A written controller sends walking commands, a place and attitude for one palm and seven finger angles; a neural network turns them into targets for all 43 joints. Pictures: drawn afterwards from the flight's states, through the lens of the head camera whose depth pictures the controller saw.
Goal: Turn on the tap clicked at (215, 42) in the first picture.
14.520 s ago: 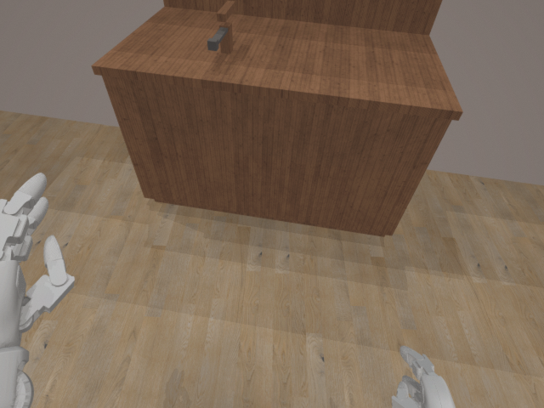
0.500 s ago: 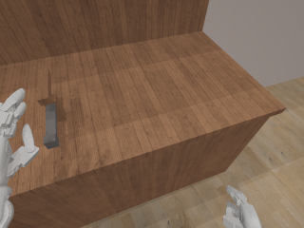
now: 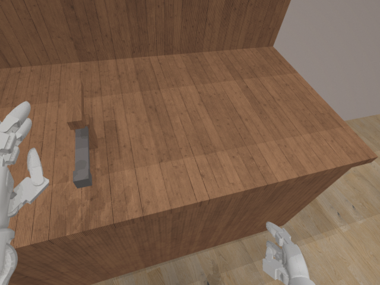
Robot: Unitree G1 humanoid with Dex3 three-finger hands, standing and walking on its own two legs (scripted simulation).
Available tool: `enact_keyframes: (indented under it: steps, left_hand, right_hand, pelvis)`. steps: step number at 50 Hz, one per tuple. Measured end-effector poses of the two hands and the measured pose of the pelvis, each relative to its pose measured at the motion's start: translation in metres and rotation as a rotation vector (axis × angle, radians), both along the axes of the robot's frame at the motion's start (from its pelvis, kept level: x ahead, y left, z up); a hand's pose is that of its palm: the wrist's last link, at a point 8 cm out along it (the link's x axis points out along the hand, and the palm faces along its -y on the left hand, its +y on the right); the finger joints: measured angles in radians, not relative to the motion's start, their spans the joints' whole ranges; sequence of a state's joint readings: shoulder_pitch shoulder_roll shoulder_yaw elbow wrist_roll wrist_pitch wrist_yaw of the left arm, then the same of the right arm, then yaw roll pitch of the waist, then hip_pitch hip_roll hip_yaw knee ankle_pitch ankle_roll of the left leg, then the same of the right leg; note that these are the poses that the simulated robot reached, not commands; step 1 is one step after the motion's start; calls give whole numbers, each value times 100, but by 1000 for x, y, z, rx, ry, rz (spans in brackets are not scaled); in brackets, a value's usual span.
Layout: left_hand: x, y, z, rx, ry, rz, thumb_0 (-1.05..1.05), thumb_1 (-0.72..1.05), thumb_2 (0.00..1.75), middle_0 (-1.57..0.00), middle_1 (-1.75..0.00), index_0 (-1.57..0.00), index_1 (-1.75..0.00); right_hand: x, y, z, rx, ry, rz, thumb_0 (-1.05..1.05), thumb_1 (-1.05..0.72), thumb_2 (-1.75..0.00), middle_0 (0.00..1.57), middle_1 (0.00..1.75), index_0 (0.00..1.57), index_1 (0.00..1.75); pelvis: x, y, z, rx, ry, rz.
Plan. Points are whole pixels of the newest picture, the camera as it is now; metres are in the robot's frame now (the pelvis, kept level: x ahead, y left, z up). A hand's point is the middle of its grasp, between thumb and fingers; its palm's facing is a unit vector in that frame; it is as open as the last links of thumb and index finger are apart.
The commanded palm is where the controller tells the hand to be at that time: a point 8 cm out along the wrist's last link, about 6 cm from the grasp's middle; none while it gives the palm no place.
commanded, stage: look again from close up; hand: left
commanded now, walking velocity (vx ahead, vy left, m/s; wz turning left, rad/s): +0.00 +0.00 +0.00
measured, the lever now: (82, 178) +0.29 +0.25 +0.05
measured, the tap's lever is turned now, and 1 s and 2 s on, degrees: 0 0 0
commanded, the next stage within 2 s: shuffle to correct the standing spot in 0.38 s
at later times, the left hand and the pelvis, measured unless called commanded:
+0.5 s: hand (50, 188) +0.21 +0.24 +0.16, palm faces +0.36 -0.85 -0.39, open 7.4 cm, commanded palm +0.15 +0.27 +0.18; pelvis -0.01 -0.01 +0.00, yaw +0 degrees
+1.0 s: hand (78, 210) +0.18 +0.18 +0.16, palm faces +0.31 -0.84 -0.45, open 7.4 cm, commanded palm +0.13 +0.22 +0.18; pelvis -0.03 -0.06 +0.00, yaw -1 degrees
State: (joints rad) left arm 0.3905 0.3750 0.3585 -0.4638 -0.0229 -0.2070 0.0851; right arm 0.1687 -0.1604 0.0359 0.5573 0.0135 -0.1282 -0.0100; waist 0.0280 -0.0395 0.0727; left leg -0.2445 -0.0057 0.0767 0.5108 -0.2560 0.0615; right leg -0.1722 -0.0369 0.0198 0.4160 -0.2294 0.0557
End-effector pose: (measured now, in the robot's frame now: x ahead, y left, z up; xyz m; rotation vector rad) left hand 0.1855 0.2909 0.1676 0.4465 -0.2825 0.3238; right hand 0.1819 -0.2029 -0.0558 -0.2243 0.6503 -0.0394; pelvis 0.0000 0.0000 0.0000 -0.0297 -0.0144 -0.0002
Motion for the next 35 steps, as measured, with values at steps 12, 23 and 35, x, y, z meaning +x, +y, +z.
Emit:
enact_keyframes:
  steps: [12, 23, 35]
  left_hand:
    - [-6, -3, 7, -2, -21, 11, 2, 89, 89, -21, -30, -21, -30]
    - [-10, -12, 3, -1, 23, 12, 2, 89, 89, -21, -30, -21, -30]
    - [-10, -24, 8, 3, 7, 3, 2, 89, 89, -21, -30, -21, -30]
  right_hand:
    - [-7, -10, -1, -20, 29, -14, 1, -90, -90, 20, 30, 21, 30]
    - [-27, -26, -9, -15, 64, -59, 1, -90, -90, 20, 30, 20, 30]
    - [-31, -37, -6, -8, 49, -74, 1, -90, -90, 20, 30, 20, 30]
  pelvis:
    - [-1, -2, 1, -2, -4, 6]
    - [-5, -9, 3, 1, -5, 5]
    - [-10, -21, 3, 6, -8, -6]
